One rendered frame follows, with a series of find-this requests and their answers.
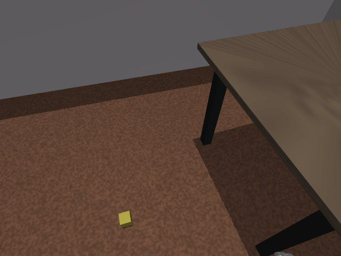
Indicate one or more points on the cube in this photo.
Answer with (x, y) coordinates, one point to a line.
(125, 219)

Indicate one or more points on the table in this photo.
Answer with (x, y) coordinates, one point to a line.
(288, 81)

